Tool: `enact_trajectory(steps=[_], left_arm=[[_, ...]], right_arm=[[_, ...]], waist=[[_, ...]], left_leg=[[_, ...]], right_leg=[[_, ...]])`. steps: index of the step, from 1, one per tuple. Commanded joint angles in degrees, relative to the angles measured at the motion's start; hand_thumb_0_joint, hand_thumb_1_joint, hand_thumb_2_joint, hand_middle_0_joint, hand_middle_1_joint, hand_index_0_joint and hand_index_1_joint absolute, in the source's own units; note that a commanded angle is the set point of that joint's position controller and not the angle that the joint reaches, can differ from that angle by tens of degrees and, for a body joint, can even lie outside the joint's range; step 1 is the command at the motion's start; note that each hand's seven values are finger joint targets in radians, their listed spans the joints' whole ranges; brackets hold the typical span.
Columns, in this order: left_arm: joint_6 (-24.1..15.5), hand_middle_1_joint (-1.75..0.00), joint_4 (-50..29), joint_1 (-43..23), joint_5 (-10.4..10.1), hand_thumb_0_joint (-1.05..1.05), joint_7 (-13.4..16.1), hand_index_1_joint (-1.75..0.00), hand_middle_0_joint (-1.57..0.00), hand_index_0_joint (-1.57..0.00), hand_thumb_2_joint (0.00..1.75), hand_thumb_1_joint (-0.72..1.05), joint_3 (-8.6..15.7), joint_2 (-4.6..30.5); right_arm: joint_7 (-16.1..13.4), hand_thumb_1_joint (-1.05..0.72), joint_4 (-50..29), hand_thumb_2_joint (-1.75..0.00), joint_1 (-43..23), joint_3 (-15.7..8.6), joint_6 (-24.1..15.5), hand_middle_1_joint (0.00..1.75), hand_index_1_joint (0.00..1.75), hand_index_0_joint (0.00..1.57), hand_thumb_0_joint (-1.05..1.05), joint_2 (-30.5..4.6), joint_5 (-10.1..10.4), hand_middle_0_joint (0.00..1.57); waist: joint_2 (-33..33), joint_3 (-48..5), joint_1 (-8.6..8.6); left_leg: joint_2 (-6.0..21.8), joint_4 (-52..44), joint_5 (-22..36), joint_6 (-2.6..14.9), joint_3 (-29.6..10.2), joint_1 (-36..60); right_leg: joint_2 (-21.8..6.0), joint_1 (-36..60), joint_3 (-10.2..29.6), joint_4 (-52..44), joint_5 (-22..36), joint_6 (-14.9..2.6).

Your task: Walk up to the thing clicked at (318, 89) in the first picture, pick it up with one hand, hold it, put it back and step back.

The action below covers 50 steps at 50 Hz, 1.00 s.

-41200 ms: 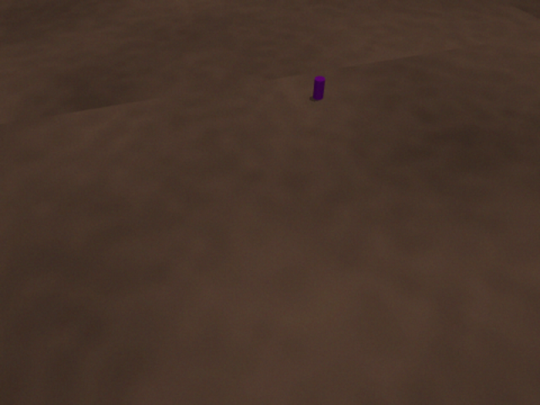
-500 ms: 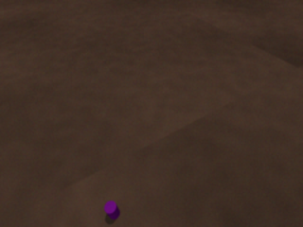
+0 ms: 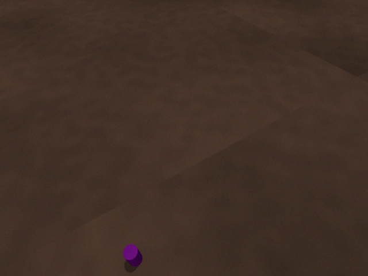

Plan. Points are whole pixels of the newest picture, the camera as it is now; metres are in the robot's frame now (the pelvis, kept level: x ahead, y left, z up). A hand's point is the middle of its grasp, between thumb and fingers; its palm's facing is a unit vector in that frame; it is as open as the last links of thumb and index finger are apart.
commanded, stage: stand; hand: left
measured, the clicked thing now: (133, 255) +0.34 +0.28 -0.71
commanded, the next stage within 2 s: step back in 0.82 s
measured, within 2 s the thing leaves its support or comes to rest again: neither
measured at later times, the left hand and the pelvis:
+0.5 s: hand out of the picture +0.09 +0.25 -0.16, palm faces -0.02 -0.94 -0.34, open 7.4 cm; pelvis +0.01 +0.00 +0.00, yaw +0 degrees
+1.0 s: hand out of the picture +0.08 +0.27 -0.16, palm faces -0.01 -0.92 -0.38, open 7.4 cm; pelvis -0.01 +0.00 -0.01, yaw +0 degrees
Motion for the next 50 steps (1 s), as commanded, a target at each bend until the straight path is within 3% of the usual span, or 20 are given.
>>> enact_trajectory(steps=[1,7,11,14,21,26,29,33,38,40,41,43,44,48,50], left_arm=[[-0.78,-0.30,-2.99,-1.86,-0.16,0.00,1.01,-0.30,-0.20,-0.20,0.90,0.90,2.43,12.33],[-0.72,-0.30,-3.24,-2.19,-0.18,0.00,0.85,-0.30,-0.20,-0.20,0.90,0.90,2.54,12.16],[-0.93,-0.30,-3.51,-2.22,-0.24,0.00,0.93,-0.30,-0.20,-0.20,0.90,0.90,2.65,12.19],[-0.80,-0.30,-3.58,-2.36,-0.26,0.00,0.92,-0.30,-0.20,-0.20,0.90,0.90,2.66,12.27],[-0.72,-0.30,-3.61,-2.65,-0.31,0.00,0.82,-0.30,-0.20,-0.20,0.90,0.90,2.69,12.28],[-0.76,-0.30,-3.68,-2.48,-0.25,0.00,0.82,-0.30,-0.20,-0.20,0.90,0.90,2.73,12.35],[-0.65,-0.30,-3.70,-2.55,-0.30,0.00,0.70,-0.30,-0.20,-0.20,0.90,0.90,2.81,12.43],[-0.79,-0.30,-4.07,-2.47,-0.22,0.00,0.73,-0.30,-0.20,-0.20,0.90,0.90,2.80,12.66],[-0.64,-0.30,-3.86,-2.12,-0.38,0.00,0.60,-0.30,-0.20,-0.20,0.90,0.90,2.80,12.51],[-0.66,-0.30,-3.98,-1.96,-0.32,0.00,0.61,-0.30,-0.20,-0.20,0.90,0.90,2.87,12.70],[-0.11,-0.30,-5.93,-2.40,-1.75,0.00,0.74,-0.30,-0.20,-0.20,0.90,0.90,5.13,16.79],[0.14,-0.30,-7.60,-0.48,-1.94,0.00,1.09,-0.30,-0.20,-0.20,0.90,0.90,5.32,15.77],[0.36,-0.30,-8.56,-1.32,-1.90,0.00,1.11,-0.30,-0.20,-0.20,0.90,0.90,5.40,15.42],[1.51,-0.30,-11.74,-1.41,-1.20,0.00,0.93,-0.30,-0.20,-0.20,0.90,0.90,5.13,14.11],[1.82,-0.30,-12.08,1.17,-0.86,0.00,0.84,-0.30,-0.20,-0.20,0.90,0.90,5.16,13.87]], right_arm=[[-0.78,-0.90,-2.98,-0.90,-1.60,-2.04,-1.07,0.30,0.30,0.20,0.00,-11.53,-0.20,0.20],[-0.70,-0.90,-3.18,-0.90,-2.29,-2.20,-1.02,0.30,0.30,0.20,0.00,-12.20,-0.23,0.20],[-0.83,-0.90,-3.46,-0.90,-2.53,-2.12,-1.45,0.30,0.30,0.20,0.00,-12.10,-0.14,0.20],[-0.87,-0.90,-3.32,-0.90,-2.55,-2.04,-1.53,0.30,0.30,0.20,0.00,-12.04,-0.07,0.20],[-0.82,-0.90,-3.36,-0.90,-2.76,-2.01,-1.32,0.30,0.30,0.20,0.00,-12.19,-0.13,0.20],[-0.71,-0.90,-3.57,-0.90,-3.10,-2.03,-1.32,0.30,0.30,0.20,0.00,-12.29,0.00,0.20],[-0.68,-0.90,-3.52,-0.90,-2.85,-2.06,-1.31,0.30,0.30,0.20,0.00,-12.35,-0.11,0.20],[-0.64,-0.90,-3.72,-0.90,-3.14,-2.11,-1.35,0.30,0.30,0.20,0.00,-12.11,-0.12,0.20],[-0.61,-0.90,-3.42,-0.90,-2.63,-2.03,-1.40,0.30,0.30,0.20,0.00,-12.25,-0.02,0.20],[-0.65,-0.90,-3.51,-0.90,-2.67,-2.09,-1.47,0.30,0.30,0.20,0.00,-12.38,-0.03,0.20],[-0.30,-0.90,-5.19,-0.90,-4.15,-3.63,-0.39,0.30,0.30,0.20,0.00,-15.86,0.40,0.20],[-0.12,-0.90,-6.99,-0.90,-3.13,-3.82,0.19,0.30,0.30,0.20,0.00,-14.69,1.17,0.20],[-0.06,-0.90,-7.65,-0.90,-2.48,-4.14,0.55,0.30,0.30,0.20,0.00,-14.98,1.14,0.20],[0.18,-0.90,-10.94,-0.90,-3.53,-5.53,1.86,0.30,0.30,0.20,0.00,-16.37,0.76,0.20],[0.24,-0.90,-12.75,-0.90,-4.95,-6.01,2.26,0.30,0.30,0.20,0.00,-16.89,0.67,0.20]], waist=[[-1.13,-3.26,-0.03],[0.39,-3.14,-0.08],[-0.81,-6.06,0.16],[-0.73,-5.57,-0.02],[-0.56,-4.37,-0.19],[-0.39,-4.52,-0.22],[-0.16,-3.58,-0.35],[-1.02,-4.45,-0.26],[-0.33,-4.41,-0.32],[-0.81,-4.84,-0.19],[-1.16,0.49,-0.23],[-0.72,-4.03,-0.31],[-0.45,-5.87,-0.99],[3.15,-6.84,-1.07],[5.34,-8.09,-0.06]], left_leg=[[5.72,-4.34,2.93,1.53,-4.73,0.44],[5.66,-4.71,0.91,1.47,-4.56,-0.65],[6.45,-3.47,9.43,1.78,-4.41,2.25],[6.36,-3.68,10.17,1.50,-4.28,2.89],[6.23,-4.50,6.68,1.29,-4.10,1.96],[6.26,-4.50,7.17,1.45,-4.19,1.87],[6.07,-5.05,3.49,1.40,-4.19,1.02],[6.38,-4.65,6.41,1.44,-4.37,2.06],[6.09,-5.19,4.35,1.44,-4.39,1.31],[6.27,-4.70,6.45,1.67,-4.31,2.00],[5.41,0.81,16.58,3.39,-5.16,-1.82],[6.08,4.13,22.13,4.73,-4.27,0.22],[6.13,4.84,22.15,5.54,-4.54,-1.04],[7.94,4.85,14.34,8.69,-7.35,-5.29],[9.12,5.95,10.69,10.17,-8.61,-6.80]], right_leg=[[-5.52,-0.07,4.26,-3.98,3.47,-2.00],[-5.64,0.50,4.45,-4.76,2.61,-1.98],[-6.09,2.30,4.21,-3.42,9.51,-1.95],[-5.82,1.71,3.89,-3.48,9.53,-1.81],[-5.76,1.14,4.00,-4.27,6.78,-1.76],[-5.82,1.56,3.90,-4.43,7.60,-1.82],[-5.82,0.91,4.20,-4.89,4.79,-1.99],[-5.82,0.77,4.06,-4.52,5.89,-2.04],[-5.94,1.64,4.09,-4.33,5.74,-2.22],[-6.08,1.66,4.20,-4.12,7.12,-2.35],[-5.00,-2.47,4.57,1.38,16.93,-2.78],[-4.72,-1.79,3.56,4.53,19.67,-3.56],[-4.07,-0.95,3.30,6.87,18.43,-3.94],[-2.01,-4.35,3.15,13.38,7.39,-4.90],[-1.29,-4.81,2.71,16.86,2.81,-5.52]])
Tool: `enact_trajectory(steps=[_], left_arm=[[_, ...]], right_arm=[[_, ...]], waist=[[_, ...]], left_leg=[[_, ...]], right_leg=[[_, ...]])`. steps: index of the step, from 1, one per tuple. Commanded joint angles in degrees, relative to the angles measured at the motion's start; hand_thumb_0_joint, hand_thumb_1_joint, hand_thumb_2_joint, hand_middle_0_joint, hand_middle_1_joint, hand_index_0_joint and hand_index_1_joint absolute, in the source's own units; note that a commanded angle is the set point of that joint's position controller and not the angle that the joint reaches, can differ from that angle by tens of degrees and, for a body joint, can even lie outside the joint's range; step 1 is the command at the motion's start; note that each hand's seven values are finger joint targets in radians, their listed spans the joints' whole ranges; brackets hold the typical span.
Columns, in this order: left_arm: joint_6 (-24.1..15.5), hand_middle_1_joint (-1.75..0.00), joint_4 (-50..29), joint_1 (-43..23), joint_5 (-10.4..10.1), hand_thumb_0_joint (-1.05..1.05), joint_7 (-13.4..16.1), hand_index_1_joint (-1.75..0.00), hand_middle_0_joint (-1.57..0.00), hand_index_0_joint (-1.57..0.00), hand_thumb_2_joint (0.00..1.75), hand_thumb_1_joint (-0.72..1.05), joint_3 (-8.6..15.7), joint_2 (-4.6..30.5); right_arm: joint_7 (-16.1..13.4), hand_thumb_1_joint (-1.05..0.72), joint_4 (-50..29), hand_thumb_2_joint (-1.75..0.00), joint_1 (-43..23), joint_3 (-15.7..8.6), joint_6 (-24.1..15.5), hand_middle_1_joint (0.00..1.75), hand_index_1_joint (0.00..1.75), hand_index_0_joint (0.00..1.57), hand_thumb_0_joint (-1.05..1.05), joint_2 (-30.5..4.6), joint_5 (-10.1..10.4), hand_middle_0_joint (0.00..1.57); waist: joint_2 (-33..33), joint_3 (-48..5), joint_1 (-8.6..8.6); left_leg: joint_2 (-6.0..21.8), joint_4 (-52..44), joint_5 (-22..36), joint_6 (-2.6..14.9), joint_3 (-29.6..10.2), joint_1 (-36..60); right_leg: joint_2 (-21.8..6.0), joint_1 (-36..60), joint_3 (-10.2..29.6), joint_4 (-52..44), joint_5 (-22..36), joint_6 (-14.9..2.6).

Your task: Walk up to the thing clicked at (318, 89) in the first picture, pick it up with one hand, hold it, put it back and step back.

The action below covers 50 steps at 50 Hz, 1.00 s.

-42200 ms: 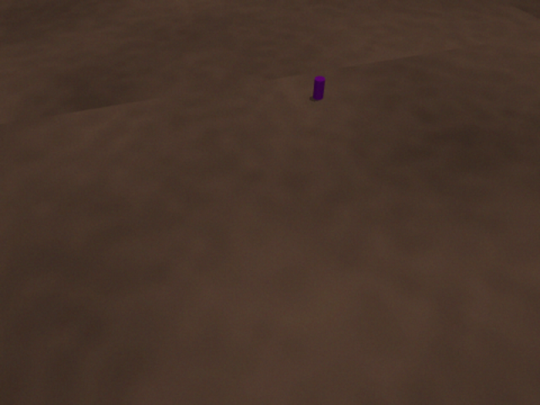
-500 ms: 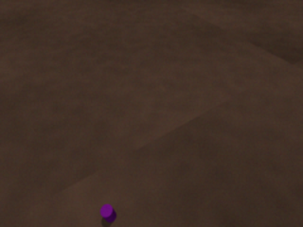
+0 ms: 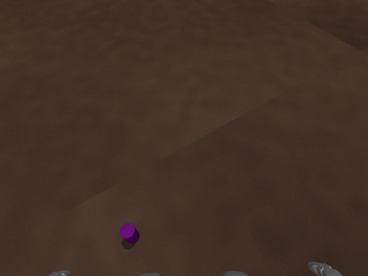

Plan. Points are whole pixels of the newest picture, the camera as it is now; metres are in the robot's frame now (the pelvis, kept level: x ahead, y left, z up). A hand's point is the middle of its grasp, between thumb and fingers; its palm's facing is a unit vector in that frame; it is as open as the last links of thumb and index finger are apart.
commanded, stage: step back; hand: left
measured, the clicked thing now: (130, 233) +0.35 +0.29 -0.70
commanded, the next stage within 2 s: none
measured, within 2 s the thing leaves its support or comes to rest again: neither
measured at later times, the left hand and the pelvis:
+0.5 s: hand out of the picture +0.03 +0.29 -0.17, palm faces +0.01 -0.93 -0.37, open 7.4 cm; pelvis -0.09 +0.02 -0.01, yaw +2 degrees
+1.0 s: hand out of the picture -0.08 +0.29 -0.14, palm faces -0.02 -0.91 -0.42, open 7.4 cm; pelvis -0.21 +0.03 -0.01, yaw +0 degrees
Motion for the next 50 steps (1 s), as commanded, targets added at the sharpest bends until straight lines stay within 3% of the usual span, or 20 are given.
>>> enact_trajectory(steps=[1,3,5,7,10,14,16,17,18,19,20,23,29,35,36,37,38,43,47,50], left_arm=[[-0.01,-0.30,-5.15,3.37,0.66,0.00,0.74,-0.30,-0.20,-0.20,0.90,0.90,2.63,10.83],[0.11,-0.30,-5.73,4.86,0.95,0.00,0.60,-0.30,-0.20,-0.20,0.90,0.90,3.13,11.77],[-0.30,-0.30,-7.02,3.95,1.45,0.00,0.55,-0.30,-0.20,-0.20,0.90,0.90,4.69,16.75],[-1.01,-0.30,-10.75,-1.15,2.80,0.00,1.23,-0.30,-0.20,-0.20,0.90,0.90,5.49,20.00],[-0.78,-0.30,-13.57,-7.94,2.93,0.00,1.95,-0.30,-0.20,-0.20,0.90,0.90,4.71,15.49],[0.05,-0.30,-13.53,-0.49,2.79,0.00,2.14,-0.30,-0.20,-0.20,0.90,0.90,4.74,14.32],[0.90,-0.30,-14.46,-1.76,1.46,0.00,1.80,-0.30,-0.20,-0.20,0.90,0.90,4.77,15.44],[1.43,-0.30,-14.53,1.08,1.05,0.00,1.62,-0.30,-0.20,-0.20,0.90,0.90,4.05,13.06],[1.48,-0.30,-15.28,3.10,0.54,0.00,1.49,-0.30,-0.20,-0.20,0.90,0.90,3.25,9.32],[1.33,-0.30,-15.79,-1.49,0.97,0.00,2.53,-0.30,-0.20,-0.20,0.90,0.90,4.12,11.05],[1.37,-0.30,-15.29,-4.03,1.64,0.00,2.98,-0.30,-0.20,-0.20,0.90,0.90,4.25,11.44],[0.99,-0.30,-14.03,1.45,0.12,0.00,2.54,-0.30,-0.20,-0.20,0.90,0.90,4.15,10.14],[0.01,-0.30,-16.10,1.27,1.03,0.00,1.88,-0.30,-0.20,-0.20,0.90,0.90,4.17,9.62],[-1.22,-0.30,-13.08,9.45,1.95,0.00,1.62,-0.30,-0.20,-0.20,0.90,0.90,4.62,8.65],[-1.70,-0.30,-13.67,9.12,2.69,0.00,1.74,-0.30,-0.20,-0.20,0.90,0.90,5.53,12.47],[-1.47,-0.30,-14.35,6.91,1.90,0.00,1.46,-0.30,-0.20,-0.20,0.90,0.90,6.59,17.57],[-1.74,-0.30,-16.30,4.92,2.47,0.00,1.49,-0.30,-0.20,-0.20,0.90,0.90,6.85,19.65],[-0.99,-0.30,-19.14,0.13,1.98,0.00,2.17,-0.30,-0.20,-0.20,0.90,0.90,5.49,12.36],[-0.23,-0.30,-19.28,5.60,2.47,0.00,2.29,-0.30,-0.20,-0.20,0.90,0.90,5.19,11.88],[0.70,-0.30,-20.27,3.35,1.59,0.00,1.80,-0.30,-0.20,-0.20,0.90,0.90,4.95,13.41]], right_arm=[[-0.70,-0.90,-6.91,-0.90,-1.19,-4.12,0.10,0.30,0.30,0.20,0.00,-14.90,-0.42,0.20],[-0.59,-0.90,-8.58,-0.90,-1.95,-4.29,0.40,0.30,0.30,0.20,0.00,-14.53,-0.46,0.20],[-0.44,-0.90,-9.69,-0.90,-2.17,-3.74,1.01,0.30,0.30,0.20,0.00,-11.40,-0.05,0.20],[-0.54,-0.90,-9.99,-0.90,1.79,-3.87,1.88,0.30,0.30,0.20,0.00,-11.43,-0.79,0.20],[-0.51,-0.90,-8.20,-0.90,8.96,-4.42,1.44,0.30,0.30,0.20,0.00,-12.91,0.96,0.20],[-0.80,-0.90,-9.16,-0.90,7.59,-3.38,0.63,0.30,0.30,0.20,0.00,-11.75,-1.07,0.20],[-1.12,-0.90,-8.19,-0.90,11.83,-3.72,-0.14,0.30,0.30,0.20,0.00,-11.23,-2.05,0.20],[-1.27,-0.90,-8.42,-0.90,10.46,-4.40,-0.61,0.30,0.30,0.20,0.00,-13.09,-3.08,0.20],[-1.21,-0.90,-10.01,-0.90,8.22,-5.65,-0.90,0.30,0.30,0.20,0.00,-18.73,-4.10,0.20],[-0.86,-0.90,-11.12,-0.90,7.14,-6.25,-0.96,0.30,0.30,0.20,0.00,-23.19,-3.03,0.20],[-1.10,-0.90,-11.17,-0.90,6.85,-6.23,-1.28,0.30,0.30,0.20,0.00,-21.48,-3.04,0.20],[-2.45,-0.90,-12.58,-0.90,1.82,-4.25,-1.54,0.30,0.30,0.20,0.00,-15.27,-2.62,0.20],[-3.03,-0.90,-13.59,-0.90,7.60,-4.52,-1.20,0.30,0.30,0.20,0.00,-14.28,-1.74,0.20],[-2.31,-0.90,-15.19,-0.90,3.73,-4.00,0.15,0.30,0.30,0.20,0.00,-14.39,-0.33,0.20],[-2.08,-0.90,-15.95,-0.90,4.16,-3.35,0.14,0.30,0.30,0.20,0.00,-12.49,0.11,0.20],[-2.12,-0.90,-16.71,-0.90,1.99,-2.89,0.27,0.30,0.30,0.20,0.00,-10.28,0.46,0.20],[-2.89,-0.90,-16.11,-0.90,1.14,-3.71,0.95,0.30,0.30,0.20,0.00,-11.59,-0.28,0.20],[-2.87,-0.90,-13.50,-0.90,7.77,-3.26,0.12,0.30,0.30,0.20,0.00,-12.71,0.31,0.20],[-2.73,-0.90,-14.76,-0.90,6.18,-2.83,-0.33,0.30,0.30,0.20,0.00,-11.44,-0.48,0.20],[-2.21,-0.90,-13.09,-0.90,10.47,-3.64,-0.96,0.30,0.30,0.20,0.00,-10.84,-1.45,0.20]], waist=[[5.93,-12.96,0.23],[3.88,-12.96,1.13],[-9.39,-10.00,2.43],[-12.60,-8.81,0.97],[-9.29,-11.17,-2.65],[-10.53,-13.26,1.78],[-11.03,-13.16,-1.04],[-4.16,-11.75,-0.01],[11.80,-11.04,1.40],[15.26,-9.58,-1.96],[12.03,-8.94,-2.99],[9.26,-9.06,1.65],[7.66,-10.15,-2.10],[7.32,-13.70,1.43],[0.33,-14.00,0.88],[-12.39,-11.36,2.07],[-15.26,-8.50,3.15],[-6.33,-8.61,0.28],[-9.97,-10.67,3.11],[-10.25,-12.58,0.41]], left_leg=[[9.11,-1.41,12.20,10.30,-9.30,-1.99],[6.95,3.42,7.27,9.93,-8.00,-4.59],[-5.04,21.56,-10.63,3.70,-1.78,-7.30],[-6.09,40.73,-20.59,2.70,-8.25,-8.15],[-4.25,39.42,-16.01,1.32,-6.97,-5.75],[-2.16,14.81,-16.94,1.18,-2.84,-7.90],[-2.11,-2.70,-5.17,2.28,-0.07,-0.88],[1.36,-6.80,2.65,2.74,-5.80,4.13],[14.76,-8.15,15.89,6.96,-24.33,9.10],[19.87,-7.47,26.07,13.99,-28.46,3.84],[20.06,-7.59,27.90,15.28,-28.05,1.32],[12.10,-0.70,34.57,12.00,-13.86,8.62],[14.00,2.54,35.46,15.51,-13.80,16.22],[9.86,9.82,21.21,8.85,-9.46,5.24],[6.64,12.84,10.25,5.93,-8.58,-4.45],[-4.30,23.90,-9.60,2.12,-3.44,-10.41],[-5.37,37.04,-25.49,0.94,-6.91,-9.40],[-6.83,40.33,-17.95,-0.56,-9.27,-9.84],[-4.28,19.93,-18.66,-0.76,-4.58,-10.84],[-3.37,0.84,-7.41,0.77,0.34,-0.42]], right_leg=[[-0.76,3.92,2.40,7.78,5.19,-4.89],[-2.48,2.80,4.77,7.20,4.46,-6.56],[-14.58,-2.33,18.56,-10.13,9.49,-12.98],[-22.23,-8.48,26.44,-13.36,10.50,-18.68],[-14.35,-5.76,13.01,-7.43,12.51,-14.15],[-13.62,8.06,12.81,-1.31,18.37,-12.12],[-12.59,6.22,11.29,4.23,22.12,-9.80],[-8.25,-1.48,8.15,8.78,14.01,-6.53],[1.82,-13.27,2.11,18.27,-5.60,-2.66],[7.16,-15.13,6.96,25.93,-24.28,-1.09],[8.46,-13.61,11.97,33.80,-24.44,-1.42],[8.50,-18.19,12.06,40.21,-15.14,-2.08],[6.27,-16.00,7.55,27.39,-15.82,0.68],[4.12,4.80,1.76,-6.99,6.31,-2.24],[-1.63,11.23,11.52,-5.58,14.44,-4.48],[-13.19,6.65,26.15,-7.66,21.83,-13.76],[-21.19,-1.96,34.96,-9.57,25.52,-20.59],[-9.82,0.94,14.62,-3.18,27.49,-13.81],[-9.67,11.13,14.64,-0.75,28.86,-12.97],[-8.31,7.41,13.40,3.76,24.29,-10.17]])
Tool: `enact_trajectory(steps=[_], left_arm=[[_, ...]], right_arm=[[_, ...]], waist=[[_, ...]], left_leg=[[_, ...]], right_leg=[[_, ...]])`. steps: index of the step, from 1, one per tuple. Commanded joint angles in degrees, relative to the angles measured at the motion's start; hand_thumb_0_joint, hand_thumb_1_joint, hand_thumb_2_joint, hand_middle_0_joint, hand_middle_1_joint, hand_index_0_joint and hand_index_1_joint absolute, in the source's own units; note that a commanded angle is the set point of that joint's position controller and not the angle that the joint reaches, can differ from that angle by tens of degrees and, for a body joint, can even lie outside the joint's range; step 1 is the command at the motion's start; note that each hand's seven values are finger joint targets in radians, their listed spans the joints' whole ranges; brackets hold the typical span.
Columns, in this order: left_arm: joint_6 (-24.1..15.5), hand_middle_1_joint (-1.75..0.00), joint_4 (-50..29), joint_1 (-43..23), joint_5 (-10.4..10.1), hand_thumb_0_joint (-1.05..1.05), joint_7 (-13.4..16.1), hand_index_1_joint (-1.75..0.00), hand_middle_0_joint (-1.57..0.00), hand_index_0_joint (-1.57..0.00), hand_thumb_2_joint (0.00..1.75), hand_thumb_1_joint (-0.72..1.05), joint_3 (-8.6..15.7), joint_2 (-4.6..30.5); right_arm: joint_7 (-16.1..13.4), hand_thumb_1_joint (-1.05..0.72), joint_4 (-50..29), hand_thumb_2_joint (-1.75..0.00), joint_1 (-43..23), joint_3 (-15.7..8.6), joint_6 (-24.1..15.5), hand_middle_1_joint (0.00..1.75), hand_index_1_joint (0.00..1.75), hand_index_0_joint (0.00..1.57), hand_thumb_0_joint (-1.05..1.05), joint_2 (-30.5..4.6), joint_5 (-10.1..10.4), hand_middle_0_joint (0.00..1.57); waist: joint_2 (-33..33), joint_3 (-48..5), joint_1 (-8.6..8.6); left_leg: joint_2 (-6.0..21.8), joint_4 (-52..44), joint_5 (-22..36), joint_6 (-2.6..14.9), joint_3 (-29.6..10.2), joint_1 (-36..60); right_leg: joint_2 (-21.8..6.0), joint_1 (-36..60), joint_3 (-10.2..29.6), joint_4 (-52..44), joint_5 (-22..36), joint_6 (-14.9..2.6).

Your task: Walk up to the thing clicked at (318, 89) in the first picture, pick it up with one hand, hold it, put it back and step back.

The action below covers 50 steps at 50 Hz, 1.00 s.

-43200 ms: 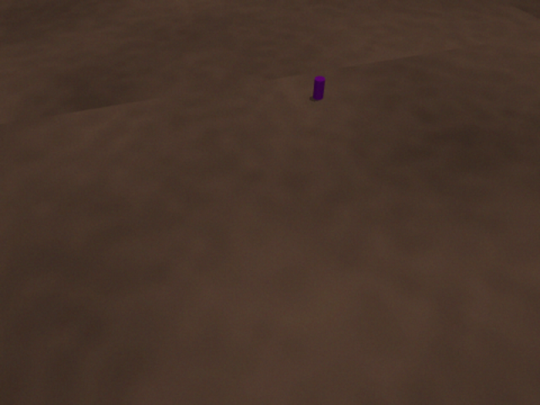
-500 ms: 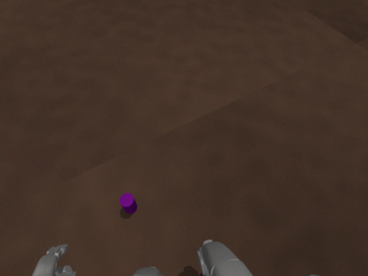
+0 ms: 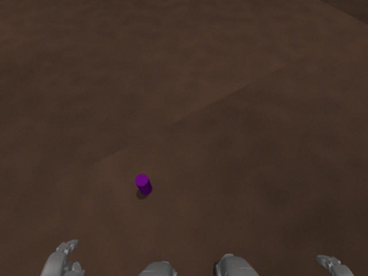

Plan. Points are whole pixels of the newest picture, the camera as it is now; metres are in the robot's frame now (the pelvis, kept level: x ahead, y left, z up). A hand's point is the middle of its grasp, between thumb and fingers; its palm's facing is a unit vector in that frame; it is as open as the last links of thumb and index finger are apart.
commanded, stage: step back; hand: left
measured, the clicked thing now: (144, 184) +0.57 +0.26 -0.69
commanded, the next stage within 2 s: none
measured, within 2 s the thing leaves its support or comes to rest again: neither
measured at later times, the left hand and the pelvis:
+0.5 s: hand out of the picture -0.08 +0.25 -0.15, palm faces -0.09 -0.91 -0.40, open 7.4 cm; pelvis -0.17 -0.02 -0.01, yaw -5 degrees
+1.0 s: hand out of the picture -0.23 +0.24 -0.14, palm faces -0.05 -0.92 -0.39, open 7.4 cm; pelvis -0.34 -0.03 +0.00, yaw -3 degrees
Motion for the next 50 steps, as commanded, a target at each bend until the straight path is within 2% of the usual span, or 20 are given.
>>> enact_trajectory(steps=[1,2,3,4,7,15,20,21,22,23,25,27,33,36,37,38,39,43,48,50], left_arm=[[0.61,-0.30,-4.85,0.72,-0.77,0.00,0.67,-0.30,-0.20,-0.20,0.90,0.90,3.76,14.21],[0.91,-0.30,-4.82,2.65,-0.88,0.00,0.50,-0.30,-0.20,-0.20,0.90,0.90,3.29,12.19],[0.51,-0.30,-5.78,0.35,-1.18,0.00,0.71,-0.30,-0.20,-0.20,0.90,0.90,3.19,11.16],[0.47,-0.30,-5.38,-3.99,-0.33,0.00,1.51,-0.30,-0.20,-0.20,0.90,0.90,4.68,13.44],[0.74,-0.30,-1.71,2.66,-1.68,0.00,1.17,-0.30,-0.20,-0.20,0.90,0.90,4.48,12.03],[0.34,-0.30,-2.20,3.74,-0.76,0.00,0.00,-0.30,-0.20,-0.20,0.90,0.90,4.32,11.10],[-0.18,-0.30,3.17,13.25,-0.52,0.00,-0.62,-0.30,-0.20,-0.20,0.90,0.90,4.36,10.57],[-0.51,-0.30,3.07,12.70,0.45,0.00,-0.62,-0.30,-0.20,-0.20,0.90,0.90,5.20,13.35],[-0.58,-0.30,1.28,11.04,0.62,0.00,-0.78,-0.30,-0.20,-0.20,0.90,0.90,6.75,19.20],[-0.59,-0.30,-0.90,6.24,0.95,0.00,-0.55,-0.30,-0.20,-0.20,0.90,0.90,7.42,24.07],[-1.25,-0.30,-3.09,-1.61,0.08,0.00,0.27,-0.30,-0.20,-0.20,0.90,0.90,5.56,18.48],[-0.96,-0.30,-2.98,-3.97,0.56,0.00,0.56,-0.30,-0.20,-0.20,0.90,0.90,5.30,15.04],[-0.10,-0.30,-3.20,2.33,0.54,0.00,1.43,-0.30,-0.20,-0.20,0.90,0.90,4.83,14.91],[1.11,-0.30,-3.58,1.20,-0.61,0.00,0.71,-0.30,-0.20,-0.20,0.90,0.90,3.76,14.37],[1.27,-0.30,-3.80,2.68,-0.76,0.00,0.55,-0.30,-0.20,-0.20,0.90,0.90,2.96,12.80],[1.09,-0.30,-4.59,1.73,-1.34,0.00,0.47,-0.30,-0.20,-0.20,0.90,0.90,2.55,10.99],[1.21,-0.30,-4.78,-2.86,-0.95,0.00,1.26,-0.30,-0.20,-0.20,0.90,0.90,3.85,13.11],[1.59,-0.30,-0.23,3.58,-1.69,0.00,0.64,-0.30,-0.20,-0.20,0.90,0.90,4.05,12.87],[0.02,-0.30,0.05,2.56,-0.54,0.00,-0.55,-0.30,-0.20,-0.20,0.90,0.90,3.55,11.32],[-1.05,-0.30,2.68,5.78,-0.48,0.00,-0.61,-0.30,-0.20,-0.20,0.90,0.90,3.27,10.75]], right_arm=[[-0.16,-0.90,-2.29,-0.90,6.87,-4.00,-2.10,0.30,0.30,0.20,0.00,-9.27,-1.79,0.20],[0.00,-0.90,-2.94,-0.90,5.37,-4.77,-2.36,0.30,0.30,0.20,0.00,-11.75,-2.56,0.20],[0.56,-0.90,-4.37,-0.90,2.47,-5.96,-2.30,0.30,0.30,0.20,0.00,-18.72,-2.56,0.20],[0.68,-0.90,-4.90,-0.90,2.12,-6.41,-2.44,0.30,0.30,0.20,0.00,-20.24,-2.37,0.20],[-0.36,-0.90,-5.12,-0.90,-4.32,-4.31,-3.01,0.30,0.30,0.20,0.00,-13.63,-2.51,0.20],[-0.89,-0.90,-6.08,-0.90,1.80,-4.84,-2.70,0.30,0.30,0.20,0.00,-13.03,-1.93,0.20],[-0.34,-0.90,-7.51,-0.90,-2.11,-4.78,-0.89,0.30,0.30,0.20,0.00,-14.76,-1.24,0.20],[-0.21,-0.90,-7.50,-0.90,-1.30,-4.17,-0.58,0.30,0.30,0.20,0.00,-12.45,-0.98,0.20],[-0.36,-0.90,-9.14,-0.90,-2.74,-3.37,-0.80,0.30,0.30,0.20,0.00,-9.01,-0.27,0.20],[-1.44,-0.90,-8.71,-0.90,-4.72,-4.03,-0.68,0.30,0.30,0.20,0.00,-10.38,-0.64,0.20],[-1.28,-0.90,-6.36,-0.90,-0.82,-4.35,-0.62,0.30,0.30,0.20,0.00,-12.17,0.02,0.20],[-1.24,-0.90,-4.49,-0.90,2.95,-3.48,-1.35,0.30,0.30,0.20,0.00,-10.41,0.36,0.20],[-0.81,-0.90,-5.36,-0.90,2.32,-2.82,-1.98,0.30,0.30,0.20,0.00,-9.07,-1.09,0.20],[-0.63,-0.90,-2.37,-0.90,7.42,-3.75,-2.37,0.30,0.30,0.20,0.00,-9.27,-1.51,0.20],[-0.68,-0.90,-2.63,-0.90,6.69,-4.55,-2.40,0.30,0.30,0.20,0.00,-12.18,-2.33,0.20],[-0.28,-0.90,-3.97,-0.90,3.91,-5.46,-2.28,0.30,0.30,0.20,0.00,-17.80,-2.12,0.20],[0.00,-0.90,-4.84,-0.90,3.58,-6.12,-2.34,0.30,0.30,0.20,0.00,-21.16,-2.37,0.20],[-1.09,-0.90,-5.26,-0.90,-3.26,-3.88,-2.74,0.30,0.30,0.20,0.00,-14.14,-2.43,0.20],[-0.66,-0.90,-4.40,-0.90,2.16,-4.54,-2.50,0.30,0.30,0.20,0.00,-13.51,-2.57,0.20],[-0.33,-0.90,-4.24,-0.90,0.84,-4.51,-1.80,0.30,0.30,0.20,0.00,-14.35,-2.52,0.20]], waist=[[-9.87,-13.97,-1.42],[-2.29,-13.74,-0.75],[12.43,-12.07,-1.80],[11.82,-10.40,-4.79],[4.90,-9.34,1.65],[8.60,-12.81,-2.30],[9.85,-16.40,1.67],[4.41,-14.05,1.17],[-11.67,-10.95,1.88],[-18.49,-8.45,3.89],[-7.70,-5.29,-1.26],[-9.11,-7.18,-2.57],[-12.08,-11.43,1.80],[-9.04,-14.00,-0.21],[-3.22,-13.95,0.22],[8.97,-13.25,0.23],[12.23,-12.72,-3.51],[5.10,-10.44,2.18],[8.84,-13.26,-1.87],[9.29,-14.94,-0.79]], left_leg=[[1.74,-25.13,16.70,1.64,4.65,7.66],[9.38,-27.67,16.52,4.48,-7.15,11.52],[22.80,-31.72,22.65,12.23,-23.64,7.99],[27.82,-32.86,26.09,18.71,-28.47,-0.51],[18.43,-26.75,35.83,12.98,-11.35,3.32],[18.80,-21.23,40.80,15.76,-8.00,14.43],[15.41,-17.00,27.85,9.82,-4.72,4.16],[11.77,-12.89,18.79,6.16,-4.27,-5.59],[0.03,-1.75,2.66,2.03,0.04,-15.58],[-1.79,12.87,-7.05,0.51,-2.07,-11.49],[-1.88,22.44,-0.74,0.78,-7.68,-9.00],[-3.61,20.81,1.86,0.46,-3.76,-9.49],[1.68,-5.73,-0.43,0.40,2.03,-6.85],[1.39,-25.50,16.58,1.83,5.37,5.13],[8.59,-26.23,21.01,4.73,-5.73,9.79],[20.66,-28.47,26.70,11.84,-20.30,9.31],[27.29,-30.40,31.47,19.04,-27.09,0.42],[18.31,-24.65,35.58,14.33,-9.50,-0.82],[17.91,-23.53,24.32,14.18,-10.07,11.92],[16.28,-21.32,18.11,12.75,-7.41,9.18]], right_leg=[[-9.01,8.48,10.09,-0.63,17.08,-7.12],[-4.58,0.15,8.49,3.67,5.29,-4.31],[6.33,-7.73,1.70,13.92,-16.33,-1.17],[6.19,-4.10,7.23,27.08,-25.00,-0.36],[7.30,-7.79,10.40,38.07,-16.46,-1.37],[3.30,-4.42,3.98,19.25,-17.55,2.00],[2.23,13.19,-3.29,-10.85,-2.71,-1.50],[-1.55,15.82,4.74,-11.54,-3.56,-2.84],[-13.85,13.10,23.03,-16.20,-3.36,-8.70],[-24.25,-1.02,33.28,-20.40,-2.25,-17.61],[-18.29,-5.02,20.62,-15.73,7.41,-14.75],[-12.47,1.23,9.83,-10.26,16.75,-11.32],[-14.41,16.03,10.66,-5.14,23.67,-10.83],[-11.08,11.36,7.75,1.68,19.14,-7.51],[-7.45,2.22,6.24,5.27,9.01,-4.30],[1.64,-5.90,-1.20,13.54,-10.39,-1.40],[3.17,-3.01,2.43,25.89,-25.26,-0.57],[5.16,-3.49,7.16,37.22,-16.72,-1.13],[1.27,-2.70,2.03,12.45,-17.89,0.44],[1.70,5.27,-1.68,-2.35,-14.84,-0.49]])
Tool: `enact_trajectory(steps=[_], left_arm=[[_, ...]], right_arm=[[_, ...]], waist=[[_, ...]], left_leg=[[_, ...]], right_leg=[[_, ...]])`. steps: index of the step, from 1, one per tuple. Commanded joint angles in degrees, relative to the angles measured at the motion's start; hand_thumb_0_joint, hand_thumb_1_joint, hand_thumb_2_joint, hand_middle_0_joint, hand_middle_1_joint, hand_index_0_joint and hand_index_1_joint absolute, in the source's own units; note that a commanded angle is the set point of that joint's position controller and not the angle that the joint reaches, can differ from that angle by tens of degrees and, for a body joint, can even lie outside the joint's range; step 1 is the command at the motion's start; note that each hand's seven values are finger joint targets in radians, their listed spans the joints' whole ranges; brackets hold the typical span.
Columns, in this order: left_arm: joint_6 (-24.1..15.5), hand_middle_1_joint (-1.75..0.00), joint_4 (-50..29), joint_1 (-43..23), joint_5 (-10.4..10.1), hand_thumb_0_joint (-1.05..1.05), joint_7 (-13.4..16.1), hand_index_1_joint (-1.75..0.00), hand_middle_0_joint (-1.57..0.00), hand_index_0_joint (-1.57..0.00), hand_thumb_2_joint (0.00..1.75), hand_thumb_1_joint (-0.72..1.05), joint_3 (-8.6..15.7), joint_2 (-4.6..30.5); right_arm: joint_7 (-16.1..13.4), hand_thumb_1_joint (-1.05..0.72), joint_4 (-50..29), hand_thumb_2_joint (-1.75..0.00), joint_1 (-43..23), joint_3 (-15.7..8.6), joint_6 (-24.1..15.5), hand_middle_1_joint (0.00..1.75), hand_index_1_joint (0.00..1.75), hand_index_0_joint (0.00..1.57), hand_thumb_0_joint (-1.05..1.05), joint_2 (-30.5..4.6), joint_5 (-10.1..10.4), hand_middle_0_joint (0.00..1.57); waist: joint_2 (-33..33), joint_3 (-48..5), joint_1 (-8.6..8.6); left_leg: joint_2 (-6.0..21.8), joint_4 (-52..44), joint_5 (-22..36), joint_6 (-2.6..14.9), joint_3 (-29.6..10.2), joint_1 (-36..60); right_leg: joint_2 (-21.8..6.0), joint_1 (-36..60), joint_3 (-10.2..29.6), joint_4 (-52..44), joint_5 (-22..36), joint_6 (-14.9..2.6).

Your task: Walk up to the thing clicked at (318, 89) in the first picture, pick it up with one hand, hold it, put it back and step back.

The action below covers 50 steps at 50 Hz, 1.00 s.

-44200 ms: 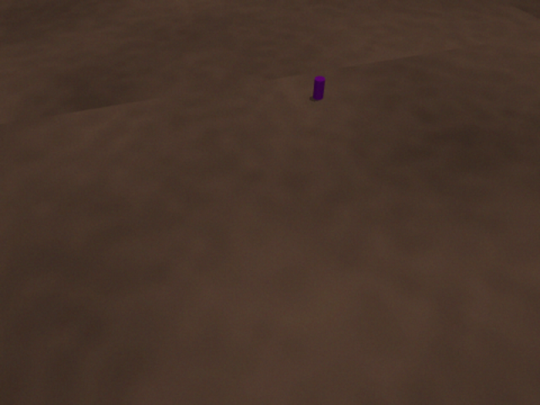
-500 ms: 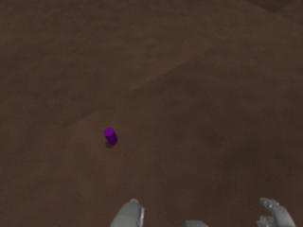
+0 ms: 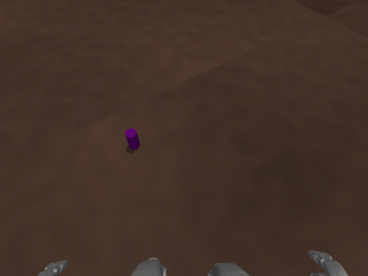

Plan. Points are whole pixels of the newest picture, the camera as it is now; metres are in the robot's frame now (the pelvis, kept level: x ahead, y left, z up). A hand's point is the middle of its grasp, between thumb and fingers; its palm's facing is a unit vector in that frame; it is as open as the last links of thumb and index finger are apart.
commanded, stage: step back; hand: left
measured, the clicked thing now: (132, 139) +0.89 +0.33 -0.69
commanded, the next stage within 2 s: stand in 1.20 s
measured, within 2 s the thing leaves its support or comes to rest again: neither
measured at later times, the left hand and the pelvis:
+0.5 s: hand out of the picture -0.03 +0.27 -0.14, palm faces +0.04 -0.91 -0.40, open 7.4 cm; pelvis -0.07 -0.01 +0.01, yaw +3 degrees
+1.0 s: hand out of the picture +0.03 +0.27 -0.15, palm faces +0.07 -0.93 -0.36, open 7.4 cm; pelvis -0.02 +0.00 +0.00, yaw +3 degrees
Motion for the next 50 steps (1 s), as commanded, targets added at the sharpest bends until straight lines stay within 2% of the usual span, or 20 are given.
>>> enact_trajectory(steps=[1,2,3,4,5,8,13,17,18,19,20,21,28,29,31,32,41,44,46,50], left_arm=[[-3.03,-0.30,0.33,6.45,0.54,0.00,0.59,-0.30,-0.20,-0.20,0.90,0.90,2.82,8.40],[-3.49,-0.30,1.97,8.69,1.15,0.00,0.88,-0.30,-0.20,-0.20,0.90,0.90,3.43,9.59],[-3.97,-0.30,1.66,8.23,1.98,0.00,0.99,-0.30,-0.20,-0.20,0.90,0.90,4.50,13.41],[-3.76,-0.30,-0.54,3.50,1.75,0.00,0.99,-0.30,-0.20,-0.20,0.90,0.90,5.72,20.03],[-4.12,-0.30,-1.82,-0.83,1.82,0.00,1.06,-0.30,-0.20,-0.20,0.90,0.90,5.72,20.69],[-5.12,-0.30,-1.56,-3.17,1.53,0.00,1.40,-0.30,-0.20,-0.20,0.90,0.90,4.31,14.26],[-5.43,-0.30,0.36,2.50,1.88,0.00,0.83,-0.30,-0.20,-0.20,0.90,0.90,4.63,14.61],[-4.20,-0.30,0.27,0.82,1.05,0.00,-0.01,-0.30,-0.20,-0.20,0.90,0.90,2.66,13.04],[-3.97,-0.30,0.47,2.38,0.96,0.00,-0.08,-0.30,-0.20,-0.20,0.90,0.90,1.61,10.59],[-4.10,-0.30,-0.06,1.24,-0.06,0.00,-0.31,-0.30,-0.20,-0.20,0.90,0.90,0.73,7.39],[-4.15,-0.30,0.60,-2.12,0.12,0.00,0.16,-0.30,-0.20,-0.20,0.90,0.90,2.35,11.90],[-4.34,-0.30,0.73,-2.02,0.20,0.00,-0.09,-0.30,-0.20,-0.20,0.90,0.90,2.46,12.55],[-5.86,-0.30,5.82,6.50,0.56,0.00,-0.34,-0.30,-0.20,-0.20,0.90,0.90,2.72,9.77],[-6.04,-0.30,6.25,7.35,0.96,0.00,0.09,-0.30,-0.20,-0.20,0.90,0.90,3.23,10.89],[-6.58,-0.30,5.16,6.99,1.51,0.00,0.55,-0.30,-0.20,-0.20,0.90,0.90,4.89,19.27],[-6.87,-0.30,3.43,3.95,1.14,0.00,0.60,-0.30,-0.20,-0.20,0.90,0.90,4.87,18.72],[-6.39,-0.30,3.42,-0.18,-0.72,0.00,0.94,-0.30,-0.20,-0.20,0.90,0.90,1.96,13.05],[-5.44,-0.30,2.55,0.82,-1.43,0.00,1.02,-0.30,-0.20,-0.20,0.90,0.90,0.26,9.51],[-4.37,-0.30,4.85,0.39,-1.52,0.00,1.30,-0.30,-0.20,-0.20,0.90,0.90,0.58,10.04],[-5.17,-0.30,7.35,0.82,-0.81,0.00,0.98,-0.30,-0.20,-0.20,0.90,0.90,0.47,11.10]], right_arm=[[-0.57,-0.90,-3.18,-0.90,0.70,-4.73,0.15,0.30,0.30,0.20,0.00,-16.27,-0.14,0.20],[-0.41,-0.90,-3.06,-0.90,0.74,-4.06,0.48,0.30,0.30,0.20,0.00,-14.36,0.05,0.20],[-0.11,-0.90,-3.75,-0.90,1.27,-2.94,0.41,0.30,0.30,0.20,0.00,-10.45,0.50,0.20],[-1.00,-0.90,-4.72,-0.90,-2.69,-3.16,0.36,0.30,0.30,0.20,0.00,-10.28,0.63,0.20],[-1.06,-0.90,-3.85,-0.90,-3.53,-4.29,0.45,0.30,0.30,0.20,0.00,-13.47,0.73,0.20],[-0.52,-0.90,-0.30,-0.90,0.72,-3.55,-0.64,0.30,0.30,0.20,0.00,-12.07,1.62,0.20],[0.89,-0.90,-0.19,-0.90,-1.44,-3.17,-2.03,0.30,0.30,0.20,0.00,-10.98,0.24,0.20],[0.95,-0.90,3.43,-0.90,4.46,-4.14,-3.51,0.30,0.30,0.20,0.00,-10.59,0.35,0.20],[0.69,-0.90,4.19,-0.90,6.93,-4.96,-3.90,0.30,0.30,0.20,0.00,-12.20,-0.11,0.20],[0.56,-0.90,3.83,-0.90,7.20,-5.59,-4.19,0.30,0.30,0.20,0.00,-15.98,-0.22,0.20],[0.76,-0.90,3.54,-0.90,7.74,-6.19,-4.12,0.30,0.30,0.20,0.00,-19.53,0.03,0.20],[0.70,-0.90,3.09,-0.90,5.84,-5.83,-4.47,0.30,0.30,0.20,0.00,-17.93,-0.05,0.20],[1.09,-0.90,1.86,-0.90,-0.56,-4.18,-2.89,0.30,0.30,0.20,0.00,-13.42,0.42,0.20],[0.95,-0.90,1.72,-0.90,0.11,-3.30,-2.51,0.30,0.30,0.20,0.00,-10.74,0.73,0.20],[0.08,-0.90,1.07,-0.90,-1.43,-3.14,-2.30,0.30,0.30,0.20,0.00,-10.04,0.42,0.20],[-0.02,-0.90,1.96,-0.90,0.49,-3.86,-2.55,0.30,0.30,0.20,0.00,-12.40,0.52,0.20],[0.37,-0.90,5.76,-0.90,3.62,-2.86,-3.78,0.30,0.30,0.20,0.00,-7.94,0.80,0.20],[-0.49,-0.90,6.12,-0.90,2.91,-3.86,-4.04,0.30,0.30,0.20,0.00,-12.48,0.28,0.20],[-0.26,-0.90,5.34,-0.90,-2.53,-3.66,-3.61,0.30,0.30,0.20,0.00,-14.86,1.12,0.20],[-0.24,-0.90,6.69,-0.90,-5.88,-2.18,-3.20,0.30,0.30,0.20,0.00,-12.02,1.07,0.20]], waist=[[10.35,-13.08,0.50],[6.98,-12.35,1.32],[-3.80,-9.24,0.78],[-11.93,-6.69,3.30],[-9.31,-1.70,2.24],[-4.55,-2.68,-0.54],[-8.70,-4.28,3.46],[-6.32,-6.00,-0.36],[-0.40,-8.17,-1.50],[9.68,-8.52,-1.99],[7.13,-6.38,-3.67],[3.73,-4.36,-2.32],[8.19,-5.84,2.20],[3.57,-6.00,2.98],[-8.89,-2.17,4.29],[-4.33,-0.07,2.74],[-7.89,-8.86,-0.35],[2.85,-13.41,-0.27],[6.15,-12.56,0.62],[7.08,-11.55,1.00]], left_leg=[[9.77,-6.42,-0.75,9.70,-10.11,8.32],[7.60,-1.85,-4.71,7.19,-7.98,2.26],[1.12,7.35,-13.48,3.07,-4.73,-10.46],[-3.48,14.32,-20.46,-0.04,-6.86,-8.49],[-1.91,21.95,-18.86,-0.92,-11.59,-5.72],[-5.03,23.36,-11.13,-0.68,-9.22,-7.23],[-2.07,6.74,-14.84,-1.56,-3.86,-5.59],[-4.08,-13.06,-7.13,0.57,1.06,13.93],[-0.48,-14.53,-8.21,1.69,-6.26,21.59],[11.40,-20.54,-23.71,7.15,-26.73,22.57],[18.09,-23.80,-33.96,13.56,-33.65,12.28],[17.37,-23.51,-31.13,13.79,-31.00,9.03],[6.72,-11.24,-17.93,6.18,-10.17,-3.30],[4.18,-5.49,-19.37,4.04,-7.70,-8.47],[-3.28,17.03,-20.93,0.15,-5.53,-13.95],[-1.33,19.02,-18.45,0.03,-8.98,-12.79],[-1.59,-5.86,0.18,0.12,3.50,7.96],[8.46,-9.37,18.80,4.74,-9.17,16.75],[14.97,-12.25,10.81,10.73,-15.27,5.96],[7.95,-9.96,7.76,3.87,-7.48,5.02]], right_leg=[[-0.60,9.46,-6.56,-30.46,8.26,-1.65],[-1.37,14.37,-3.36,-34.31,10.69,-2.51],[-10.05,16.68,13.78,-36.82,2.48,-5.12],[-24.26,-0.77,28.22,-41.64,-9.15,-13.23],[-26.93,-8.88,31.67,-42.99,-12.20,-15.93],[-16.99,0.05,13.37,-35.83,7.05,-10.25],[-17.26,8.40,12.19,-35.90,-1.41,-10.66],[-14.14,0.15,5.87,-29.11,4.07,-7.86],[-11.45,-5.97,2.61,-22.13,4.89,-5.80],[-4.43,-14.66,-3.39,-13.21,0.77,-1.96],[-4.69,-11.21,-3.62,-5.22,-3.63,-1.59],[-5.64,-9.07,-1.00,-2.87,-1.36,-1.91],[-1.31,13.91,-8.24,-26.20,11.33,-2.04],[-2.58,19.21,-4.09,-29.60,10.16,-2.62],[-25.60,9.28,29.94,-44.87,-16.53,-12.82],[-26.64,6.71,29.92,-43.69,-12.12,-15.02],[-14.75,8.47,0.00,-24.77,46.11,-7.09],[-8.67,2.17,-2.39,-17.66,31.16,-2.33],[-4.68,9.24,-4.76,-17.10,9.07,-1.49],[-7.40,11.95,-0.93,-25.91,20.98,-2.63]])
